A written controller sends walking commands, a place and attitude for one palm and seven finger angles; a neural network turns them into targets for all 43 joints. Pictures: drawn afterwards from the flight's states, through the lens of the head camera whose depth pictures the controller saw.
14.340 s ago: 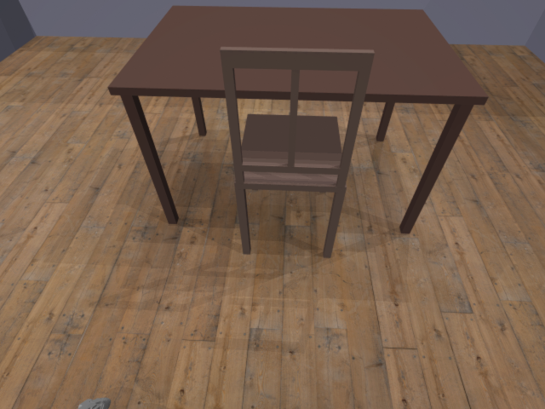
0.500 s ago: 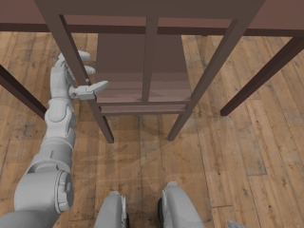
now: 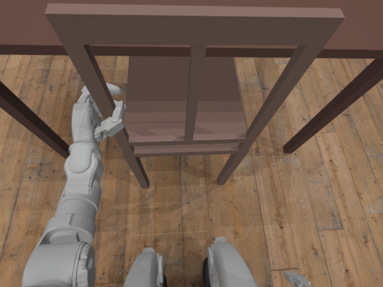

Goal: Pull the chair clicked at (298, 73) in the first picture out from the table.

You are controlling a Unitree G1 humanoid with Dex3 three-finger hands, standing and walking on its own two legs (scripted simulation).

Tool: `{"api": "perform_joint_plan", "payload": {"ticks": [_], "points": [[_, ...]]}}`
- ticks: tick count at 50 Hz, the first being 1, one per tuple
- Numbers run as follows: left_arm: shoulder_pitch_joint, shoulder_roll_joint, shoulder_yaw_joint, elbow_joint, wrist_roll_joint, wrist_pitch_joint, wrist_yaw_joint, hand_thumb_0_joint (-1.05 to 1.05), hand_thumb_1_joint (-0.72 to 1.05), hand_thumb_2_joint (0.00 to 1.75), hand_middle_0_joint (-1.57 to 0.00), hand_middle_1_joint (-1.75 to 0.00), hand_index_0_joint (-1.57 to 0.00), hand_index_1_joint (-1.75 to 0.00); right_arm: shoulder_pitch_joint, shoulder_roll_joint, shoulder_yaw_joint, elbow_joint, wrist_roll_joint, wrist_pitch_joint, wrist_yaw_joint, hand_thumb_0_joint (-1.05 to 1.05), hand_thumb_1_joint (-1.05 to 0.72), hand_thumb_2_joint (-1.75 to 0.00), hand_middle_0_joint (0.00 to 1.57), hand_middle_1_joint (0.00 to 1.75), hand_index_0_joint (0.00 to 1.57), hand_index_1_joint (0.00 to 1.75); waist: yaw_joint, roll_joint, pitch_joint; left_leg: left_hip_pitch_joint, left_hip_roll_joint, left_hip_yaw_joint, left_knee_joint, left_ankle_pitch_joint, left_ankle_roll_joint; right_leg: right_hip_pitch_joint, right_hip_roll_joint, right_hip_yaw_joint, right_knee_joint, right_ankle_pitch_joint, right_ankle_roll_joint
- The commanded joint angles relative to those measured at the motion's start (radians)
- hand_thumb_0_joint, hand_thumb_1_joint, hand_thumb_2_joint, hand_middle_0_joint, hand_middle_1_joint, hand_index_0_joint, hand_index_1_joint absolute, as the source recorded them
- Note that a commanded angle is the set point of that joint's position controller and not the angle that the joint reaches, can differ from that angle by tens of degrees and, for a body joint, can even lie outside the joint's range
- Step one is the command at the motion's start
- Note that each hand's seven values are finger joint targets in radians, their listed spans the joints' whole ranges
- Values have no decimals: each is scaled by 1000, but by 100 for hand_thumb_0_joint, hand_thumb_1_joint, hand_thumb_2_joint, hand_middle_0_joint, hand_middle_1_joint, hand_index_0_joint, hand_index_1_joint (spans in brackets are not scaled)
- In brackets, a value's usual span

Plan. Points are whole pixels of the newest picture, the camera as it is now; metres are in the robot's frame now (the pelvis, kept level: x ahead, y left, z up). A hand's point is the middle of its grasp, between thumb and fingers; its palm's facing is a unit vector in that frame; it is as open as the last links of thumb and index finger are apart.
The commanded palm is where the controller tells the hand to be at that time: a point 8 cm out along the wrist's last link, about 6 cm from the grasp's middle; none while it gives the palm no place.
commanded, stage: hook a spindle and tug to test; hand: left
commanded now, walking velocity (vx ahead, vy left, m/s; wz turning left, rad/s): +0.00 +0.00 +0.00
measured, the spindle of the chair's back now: (192, 103) +0.48 -0.02 +0.03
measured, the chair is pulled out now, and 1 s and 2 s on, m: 0.00 0.03 0.13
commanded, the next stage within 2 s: step backward, pulling the chair out in 0.34 s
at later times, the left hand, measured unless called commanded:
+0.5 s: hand (118, 129) +0.43 +0.13 +0.02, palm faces +0.01 -1.00 -0.06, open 5.8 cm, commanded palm +0.40 +0.18 +0.01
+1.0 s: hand (120, 133) +0.41 +0.12 +0.03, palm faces -0.04 -0.99 -0.12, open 5.6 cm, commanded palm +0.39 +0.17 +0.03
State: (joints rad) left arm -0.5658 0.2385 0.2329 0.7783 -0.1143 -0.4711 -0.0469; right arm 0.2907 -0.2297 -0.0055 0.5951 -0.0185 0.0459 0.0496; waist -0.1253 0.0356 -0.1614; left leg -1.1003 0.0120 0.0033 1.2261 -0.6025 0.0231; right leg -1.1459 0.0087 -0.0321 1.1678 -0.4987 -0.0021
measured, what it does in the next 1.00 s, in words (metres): rises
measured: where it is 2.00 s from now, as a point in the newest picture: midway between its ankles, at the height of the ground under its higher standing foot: outside the picture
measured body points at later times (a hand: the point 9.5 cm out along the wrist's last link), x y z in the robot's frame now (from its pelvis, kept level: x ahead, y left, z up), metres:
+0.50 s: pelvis +0.01 +0.00 +0.01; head +0.16 +0.00 +0.44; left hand +0.42 +0.18 +0.02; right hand +0.12 -0.26 -0.11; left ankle -0.02 +0.10 -0.63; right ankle +0.02 -0.12 -0.63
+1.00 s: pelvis +0.02 +0.02 +0.10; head +0.13 +0.02 +0.54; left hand +0.41 +0.17 +0.04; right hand +0.07 -0.26 -0.02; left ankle -0.02 +0.10 -0.63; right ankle +0.02 -0.12 -0.63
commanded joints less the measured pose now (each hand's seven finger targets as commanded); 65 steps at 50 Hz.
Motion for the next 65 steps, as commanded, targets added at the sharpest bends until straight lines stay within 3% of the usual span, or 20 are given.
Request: {"api": "perform_joint_plan", "payload": {"ticks": [1,8,12,22,23,24,26,27,30,34,38,42,46,48,52,55,58,62,63,65], "points": [[-179,85,-42,-240,13,-85,-38,0,90,90,-50,-145,-50,-145,119,-154,-67,-73,-3,-23,-6,0,-90,-90,20,30,20,30,1,34,-513,315,6,-32,-112,655,-17,374,2,2,-82,529,-28],[-33,57,-66,-342,-2,-73,-46,0,90,90,-50,-145,-50,-145,111,-149,-74,-97,2,-30,-5,0,-90,-90,20,30,20,30,30,41,-550,352,11,-29,-115,768,-20,427,-3,6,-78,617,-32],[4,66,-61,-357,0,-65,-43,0,90,90,-50,-145,-50,-145,100,-145,-71,-101,6,-33,-6,0,-90,-90,20,30,20,30,32,1,-516,293,1,-19,-126,678,-15,468,-4,11,-85,615,-28],[-89,32,-101,-390,7,-78,-31,0,90,90,-50,-145,-50,-145,83,-144,-70,-84,0,-46,-15,0,-90,-90,20,30,20,30,3,42,-497,331,4,-29,-102,693,-22,384,-7,3,-68,576,-26],[-273,323,7,-497,98,50,69,0,90,90,-50,-145,-50,-145,120,-130,-59,-167,46,24,-58,0,-90,-90,20,30,20,30,43,58,-666,577,-1,6,-291,599,-4,773,-76,90,-262,658,-43],[-332,281,-37,-567,94,106,102,0,90,90,-50,-145,-50,-145,123,-129,-70,-172,54,37,-93,0,-90,-90,20,30,20,30,28,98,-652,612,-5,14,-353,608,-3,853,-82,91,-313,790,-40],[-178,197,-69,-458,95,185,127,0,90,90,-50,-145,-50,-145,100,-120,-64,-160,62,44,-124,0,-90,-90,20,30,20,30,21,79,-564,604,5,2,-384,667,-7,823,-96,85,-328,888,-32],[-68,147,-108,-313,99,228,121,0,90,90,-50,-145,-50,-145,51,-118,-52,-137,64,57,-126,0,-90,-90,20,30,20,30,28,83,-410,542,22,-43,-467,542,-23,749,-113,72,-370,668,-37],[-94,117,-136,-205,95,272,148,0,90,90,-50,-145,-50,-145,86,-134,-47,-102,67,79,-149,0,-90,-90,20,30,20,30,19,-95,-383,603,49,-28,-488,644,-7,875,-125,73,-442,867,-14],[-194,124,-144,-83,94,260,154,0,90,90,-50,-145,-50,-145,88,-143,-44,-56,59,74,-173,0,-90,-90,20,30,20,30,21,6,-358,711,87,-22,-580,931,-21,965,-163,86,-478,1134,-14],[-168,106,-165,6,94,242,139,0,90,90,-50,-145,-50,-145,64,-150,-54,-46,63,76,-167,0,-90,-90,20,30,20,30,48,126,-303,845,143,-72,-619,971,-32,891,-139,75,-550,815,-30],[-186,57,-207,48,92,229,129,0,90,90,-50,-145,-50,-145,47,-152,-56,-36,63,51,-162,0,-90,-90,20,30,20,30,57,139,-223,890,170,-82,-669,953,-25,843,-94,52,-580,643,-22],[-188,54,-195,32,107,206,126,0,90,90,-50,-145,-50,-145,82,-147,-60,-5,30,38,-153,0,-90,-90,20,30,20,30,44,190,-242,1131,204,-104,-634,1458,-41,724,-64,36,-569,568,-12],[-155,62,-180,33,111,201,124,0,90,90,-50,-145,-50,-145,77,-142,-64,1,23,40,-141,0,-90,-90,20,30,20,30,49,183,-255,1195,208,-95,-610,1505,-50,714,-51,25,-598,519,-13],[-157,79,-169,-2,103,187,127,0,90,90,-50,-145,-50,-145,53,-146,-64,-8,39,34,-143,0,-90,-90,20,30,20,30,54,59,-270,999,191,-50,-586,1185,-53,922,-116,80,-651,881,-54],[-139,111,-150,23,98,182,136,0,90,90,-50,-145,-50,-145,41,-155,-64,0,50,24,-164,0,-90,-90,20,30,20,30,56,-42,-285,805,114,-22,-551,660,-74,1090,-240,181,-635,1252,-114],[-115,149,-127,49,99,202,143,0,90,90,-50,-145,-50,-145,14,-166,-64,11,58,12,-180,0,-90,-90,20,30,20,30,69,-56,-281,736,82,-36,-600,382,-63,1128,-279,197,-648,1232,-111],[-139,110,-156,17,102,206,149,0,90,90,-50,-145,-50,-145,18,-170,-63,21,55,9,-192,0,-90,-90,20,30,20,30,47,-74,-323,842,114,-42,-671,865,-50,1087,-188,101,-601,1187,-51],[-127,113,-157,10,98,209,152,0,90,90,-50,-145,-50,-145,18,-177,-63,19,53,12,-192,0,-90,-90,20,30,20,30,46,-10,-321,921,140,-64,-684,1078,-41,1029,-160,79,-584,1115,-35],[-123,71,-178,-34,99,202,145,0,90,90,-50,-145,-50,-145,7,-156,-54,13,37,14,-171,0,-90,-90,20,30,20,30,54,141,-324,1142,214,-147,-690,1451,-13,822,-87,62,-534,603,-6]]}}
